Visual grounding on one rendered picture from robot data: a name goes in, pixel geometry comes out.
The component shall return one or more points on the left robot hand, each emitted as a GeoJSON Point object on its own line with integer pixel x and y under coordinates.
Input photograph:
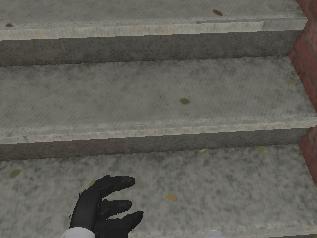
{"type": "Point", "coordinates": [92, 213]}

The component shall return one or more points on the left robot forearm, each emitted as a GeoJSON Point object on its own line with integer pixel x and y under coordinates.
{"type": "Point", "coordinates": [78, 232]}

